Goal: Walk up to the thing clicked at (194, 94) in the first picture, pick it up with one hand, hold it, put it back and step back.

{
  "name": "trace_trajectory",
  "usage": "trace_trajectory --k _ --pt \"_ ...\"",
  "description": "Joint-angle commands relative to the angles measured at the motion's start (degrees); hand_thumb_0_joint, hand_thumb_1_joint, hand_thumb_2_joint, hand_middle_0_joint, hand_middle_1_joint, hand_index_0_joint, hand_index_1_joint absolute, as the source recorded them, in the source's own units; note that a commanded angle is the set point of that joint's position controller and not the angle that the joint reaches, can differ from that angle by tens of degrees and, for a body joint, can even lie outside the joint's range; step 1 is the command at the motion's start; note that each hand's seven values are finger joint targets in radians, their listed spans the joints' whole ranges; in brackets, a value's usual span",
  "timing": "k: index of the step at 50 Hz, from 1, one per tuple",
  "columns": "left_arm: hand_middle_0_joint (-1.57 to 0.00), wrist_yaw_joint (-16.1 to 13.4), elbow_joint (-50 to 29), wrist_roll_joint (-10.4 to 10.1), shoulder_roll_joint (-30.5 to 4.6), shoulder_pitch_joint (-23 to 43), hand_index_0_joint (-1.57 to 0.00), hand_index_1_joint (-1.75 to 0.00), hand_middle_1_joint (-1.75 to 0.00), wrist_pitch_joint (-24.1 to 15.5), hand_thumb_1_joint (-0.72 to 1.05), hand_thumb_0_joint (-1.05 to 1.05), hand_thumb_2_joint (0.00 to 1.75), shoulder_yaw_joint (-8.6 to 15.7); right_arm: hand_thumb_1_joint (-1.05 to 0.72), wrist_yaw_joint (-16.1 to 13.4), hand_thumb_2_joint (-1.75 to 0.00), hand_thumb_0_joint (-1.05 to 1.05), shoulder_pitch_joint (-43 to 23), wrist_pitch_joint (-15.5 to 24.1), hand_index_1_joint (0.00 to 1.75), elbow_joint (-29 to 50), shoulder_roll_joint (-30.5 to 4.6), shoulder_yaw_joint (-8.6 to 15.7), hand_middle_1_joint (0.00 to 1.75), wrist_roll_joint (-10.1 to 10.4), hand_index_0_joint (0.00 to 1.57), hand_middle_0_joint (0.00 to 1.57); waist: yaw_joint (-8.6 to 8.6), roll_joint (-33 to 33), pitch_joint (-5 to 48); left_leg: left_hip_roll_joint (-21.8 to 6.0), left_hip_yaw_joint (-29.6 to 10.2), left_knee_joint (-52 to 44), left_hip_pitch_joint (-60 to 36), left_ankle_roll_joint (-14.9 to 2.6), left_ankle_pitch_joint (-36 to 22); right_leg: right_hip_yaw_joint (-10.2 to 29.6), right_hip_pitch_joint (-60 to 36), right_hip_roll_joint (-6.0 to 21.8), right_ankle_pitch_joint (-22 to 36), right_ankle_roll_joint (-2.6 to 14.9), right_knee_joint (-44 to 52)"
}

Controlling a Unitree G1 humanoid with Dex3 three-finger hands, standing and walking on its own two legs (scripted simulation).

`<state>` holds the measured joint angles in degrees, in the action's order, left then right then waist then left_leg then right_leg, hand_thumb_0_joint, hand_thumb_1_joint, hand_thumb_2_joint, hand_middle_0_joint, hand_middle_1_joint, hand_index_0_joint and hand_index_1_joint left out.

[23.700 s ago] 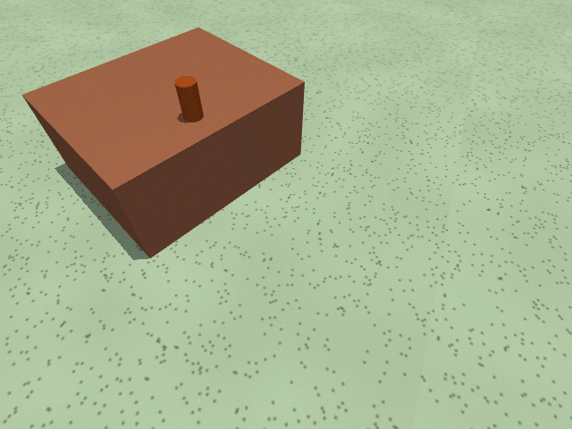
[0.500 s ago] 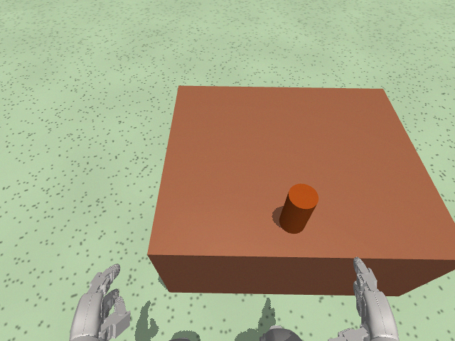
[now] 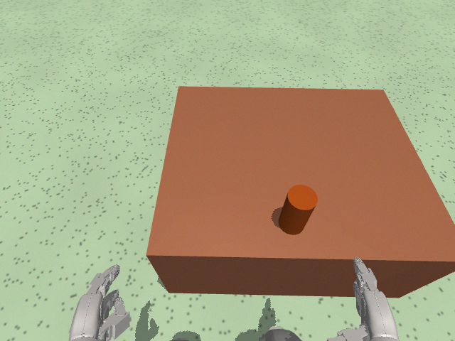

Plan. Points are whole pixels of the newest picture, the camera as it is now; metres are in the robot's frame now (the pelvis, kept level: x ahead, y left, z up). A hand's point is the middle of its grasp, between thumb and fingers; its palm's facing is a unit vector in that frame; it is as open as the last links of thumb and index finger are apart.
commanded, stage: home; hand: right
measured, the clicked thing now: (296, 210) +0.47 -0.20 -0.23
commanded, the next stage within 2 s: stand in 0.82 s
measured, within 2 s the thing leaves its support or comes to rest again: neither
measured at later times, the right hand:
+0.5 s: hand (337, 321) +0.16 -0.18 -0.06, palm faces +0.13 +0.96 -0.26, open 17.3 cm
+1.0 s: hand (340, 330) +0.15 -0.18 -0.07, palm faces +0.02 +0.94 -0.35, open 17.2 cm
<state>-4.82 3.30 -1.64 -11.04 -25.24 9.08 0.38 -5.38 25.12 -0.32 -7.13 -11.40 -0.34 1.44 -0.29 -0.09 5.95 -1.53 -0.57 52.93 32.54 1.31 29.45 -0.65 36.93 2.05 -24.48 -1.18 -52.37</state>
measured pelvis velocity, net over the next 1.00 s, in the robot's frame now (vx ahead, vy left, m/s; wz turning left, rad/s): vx -0.01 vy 0.01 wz -0.01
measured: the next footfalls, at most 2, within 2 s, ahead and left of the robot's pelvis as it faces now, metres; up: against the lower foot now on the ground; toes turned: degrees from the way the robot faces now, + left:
none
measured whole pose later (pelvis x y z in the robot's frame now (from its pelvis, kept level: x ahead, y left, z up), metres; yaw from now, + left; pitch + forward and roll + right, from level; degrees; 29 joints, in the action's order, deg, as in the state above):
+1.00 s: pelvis -0.01 +0.01 +0.00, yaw -1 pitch +5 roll +1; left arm -5.9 32.9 3.5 -13.7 -12.2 -2.0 -0.4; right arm -5.5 21.2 -4.5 -13.8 -13.7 -1.4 -3.1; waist 0.4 1.3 1.9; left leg -0.8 0.9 51.4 27.6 0.3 28.6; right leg 0.9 32.9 2.6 -23.7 -1.3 -51.7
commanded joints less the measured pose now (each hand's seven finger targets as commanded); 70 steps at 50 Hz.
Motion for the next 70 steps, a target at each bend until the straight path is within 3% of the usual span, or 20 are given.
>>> trace_trajectory --k 1,9,12,15,16,17,20,24,27,33,36,42,46,47,48,52,57,61,64,70 --pt "-0.20 -0.35 -10.52 0.18 -5.31 0.91 -0.20 -0.30 -0.30 -2.95 0.90 0.00 0.90 2.20 0.51 -0.54 -0.08 0.00 -1.33 3.61 0.06 10.52 -5.60 2.82 0.06 -0.22 0.06 0.06 -0.20 0.29 6.96 1.62 2.54 -7.62 -0.05 -1.02 -17.00 -1.95 -9.00 -0.94 14.59 1.25 6.89" --pt "-0.20 -0.53 -10.86 0.21 -5.87 0.93 -0.20 -0.30 -0.30 -3.04 0.90 0.00 0.90 2.80 0.52 -0.59 -0.07 0.00 -1.16 3.42 0.06 10.32 -5.14 2.51 0.06 -0.23 0.05 0.05 0.43 0.26 6.79 1.59 2.29 -8.00 0.47 -0.98 -16.16 -2.22 -8.77 -1.00 13.30 1.32 6.92" --pt "-0.20 -0.47 -10.87 0.17 -5.90 1.73 -0.20 -0.30 -0.30 -2.99 0.90 0.00 0.90 2.40 0.51 -0.63 -0.07 0.00 -0.83 3.45 0.06 10.01 -6.30 3.67 0.06 -0.12 0.06 0.06 -0.37 -0.83 5.69 1.33 1.91 -8.93 0.33 -0.75 -15.05 -2.58 -7.45 -1.34 11.76 1.46 6.78" --pt "-0.20 -0.66 -11.22 0.10 -6.15 1.94 -0.20 -0.30 -0.30 -3.11 0.90 0.00 0.90 2.95 0.53 -0.55 -0.07 0.00 -1.99 3.58 0.06 10.50 -5.42 2.40 0.06 -0.03 0.05 0.05 0.39 -0.28 5.05 1.49 2.14 -9.05 1.32 -1.10 -11.95 -2.28 -7.40 -1.24 9.21 1.31 7.61" --pt "-0.20 -1.17 3.74 -0.30 -8.65 6.06 -0.20 -0.30 -0.30 -3.29 0.90 0.00 0.90 2.29 0.54 -2.01 -0.06 0.00 0.51 3.10 0.05 10.02 -7.65 6.93 0.05 -0.18 0.05 0.05 -0.07 -0.04 3.83 2.32 2.29 -8.35 1.94 -1.05 -12.13 -1.16 -6.44 -0.83 8.80 1.53 6.80" --pt "-0.20 -1.49 1.59 -0.41 -7.86 5.43 -0.20 -0.30 -0.30 -3.97 0.90 0.00 0.90 1.66 0.53 -1.85 -0.06 0.00 1.14 2.73 0.05 10.70 -5.66 4.00 0.05 -0.34 0.05 0.05 0.79 -0.44 4.07 2.13 2.20 -8.54 1.72 -1.02 -12.38 -1.38 -6.97 -0.73 8.81 1.67 6.70" --pt "-0.20 -2.06 3.74 -0.58 -7.45 7.66 -0.20 -0.30 -0.30 -5.29 0.90 0.00 0.90 1.44 0.55 -2.58 -0.05 0.00 0.88 2.11 0.05 13.19 -5.24 2.65 0.05 -0.25 0.05 0.05 1.20 1.42 5.10 2.24 2.27 -8.19 1.09 -1.13 -13.88 -1.54 -7.87 -0.70 9.88 1.51 6.53" --pt "-0.20 -2.95 7.63 -0.46 -7.94 10.09 -0.20 -0.30 -0.30 -6.73 0.90 0.00 0.90 1.74 0.52 -3.33 -0.07 0.00 0.71 1.25 0.06 13.99 -5.96 3.15 0.06 -0.27 0.05 0.05 1.31 1.79 4.87 2.47 2.55 -8.37 1.66 -1.31 -13.07 -1.00 -7.48 -0.49 9.40 1.44 6.26" --pt "-0.20 -3.44 9.33 -0.36 -7.92 11.01 -0.20 -0.30 -0.30 -7.88 0.90 0.00 0.90 1.88 0.51 -3.74 -0.07 0.00 1.46 0.21 0.06 13.62 -5.71 2.77 0.06 -0.33 0.05 0.05 1.32 -0.38 7.37 2.34 2.57 -8.13 -0.10 -0.91 -16.78 -0.78 -8.16 -0.50 12.54 1.77 5.04" --pt "-0.20 -4.22 11.87 -0.17 -7.94 11.94 -0.20 -0.30 -0.30 -10.09 0.90 0.00 0.90 1.94 0.53 -4.06 -0.06 0.00 1.13 -2.02 0.05 13.82 -5.67 2.63 0.05 -0.41 0.05 0.05 1.39 -1.09 6.16 2.35 2.63 -9.27 -0.55 -0.72 -16.03 -0.82 -7.84 -0.61 11.70 1.80 5.21" --pt "-0.20 -4.41 12.85 -0.05 -7.98 12.11 -0.20 -0.30 -0.30 -11.25 0.90 0.00 0.90 2.07 0.53 -4.26 -0.06 0.00 1.14 -3.08 0.05 14.52 -5.78 2.85 0.05 -0.60 0.05 0.05 1.36 0.00 8.07 2.35 2.58 -8.90 -1.41 -0.59 -19.07 -0.99 -9.22 -0.66 14.40 1.79 4.66" --pt "-0.20 -4.56 14.56 0.29 -7.89 12.70 -0.20 -0.30 -0.30 -13.20 0.90 0.00 0.90 1.93 0.55 -4.24 -0.05 0.00 1.11 -5.27 0.05 13.56 -5.98 3.45 0.05 -0.85 0.05 0.05 1.27 0.55 5.08 2.36 2.89 -10.18 -0.87 -0.69 -15.21 -0.87 -8.10 -0.75 11.19 1.62 6.04" --pt "-0.20 -4.59 15.20 0.37 -8.01 12.98 -0.20 -0.30 -0.30 -14.32 0.90 0.00 0.90 1.82 0.55 -4.06 -0.05 0.00 0.29 -6.23 0.05 14.39 -5.31 2.69 0.05 -0.73 0.05 0.05 1.50 1.25 4.74 2.46 3.11 -9.50 -0.74 -0.76 -17.36 -0.59 -9.27 -0.55 13.32 1.48 6.21" --pt "-0.20 -1.18 27.81 8.18 -15.64 16.10 -0.20 -0.30 -0.30 -12.64 0.90 0.00 0.90 3.01 0.47 -0.64 -0.13 0.00 -6.61 -2.21 0.13 -5.71 -17.52 5.83 0.13 -7.63 0.13 0.13 0.37 0.38 -1.20 -1.44 -2.02 -11.15 -6.80 -4.22 -15.21 3.42 -13.27 1.51 16.34 4.94 7.96" --pt "-0.20 0.18 29.00 8.58 -15.52 15.44 -0.20 -0.30 -0.30 -12.02 0.90 0.00 0.90 4.01 0.39 0.90 -0.21 0.00 -4.77 -0.60 0.21 -11.22 -16.38 6.41 0.21 -7.77 0.20 0.20 0.47 0.76 0.79 -2.53 -3.06 -11.44 -8.17 -5.61 -17.75 2.22 -14.45 1.22 15.99 5.63 6.96" --pt "-0.20 3.01 31.87 5.13 -15.44 16.99 -0.20 -0.30 -0.30 -11.69 0.90 0.00 0.90 3.65 0.07 3.16 -0.53 0.00 -8.60 2.15 0.30 -18.19 -16.13 5.19 0.30 -5.08 0.20 0.20 1.52 -1.90 -0.31 -3.00 -4.73 -14.55 -8.01 -5.42 -15.10 3.60 -15.91 1.25 11.57 5.21 10.12" --pt "-0.20 3.97 38.31 4.43 -15.83 17.12 -0.20 -0.30 -0.30 -11.52 0.90 0.00 0.90 3.53 -0.33 3.75 -0.90 0.00 -10.69 2.84 0.30 -28.18 -16.02 5.07 0.30 -4.42 0.20 0.20 0.74 1.09 -1.06 -2.42 -3.62 -15.57 -11.88 -4.26 -17.04 5.36 -17.27 2.29 14.14 4.93 14.86" --pt "-0.20 3.81 42.53 4.01 -17.25 17.55 -0.20 -0.30 -0.30 -11.48 0.90 0.00 0.90 3.74 -0.65 3.71 -0.90 0.00 -11.25 2.72 0.30 -34.61 -17.06 5.14 0.30 -4.15 0.20 0.20 0.45 1.24 -3.30 -2.55 -3.61 -18.66 -14.19 -4.02 -18.02 6.56 -18.78 3.28 15.10 4.85 19.27" --pt "-0.20 3.65 45.84 3.60 -17.52 17.04 -0.20 -0.30 -0.30 -11.23 0.90 0.00 0.90 3.54 -0.89 3.60 -0.90 0.00 -12.06 2.78 0.30 -38.66 -17.20 5.04 0.30 -3.86 0.20 0.20 0.68 1.38 -1.90 -3.10 -3.33 -20.38 -17.88 -3.58 -22.10 6.32 -21.81 3.61 20.11 4.70 20.88" --pt "-0.20 3.47 51.86 2.86 -17.98 17.11 -0.20 -0.30 -0.30 -10.52 0.90 0.00 0.90 2.97 -0.90 3.21 -0.90 0.00 -12.60 2.59 0.30 -45.96 -18.25 4.15 0.30 -3.31 0.20 0.20 0.63 0.72 -4.40 -4.02 -3.63 -27.07 -20.14 -2.95 -24.10 6.06 -26.93 3.94 22.13 3.99 26.13"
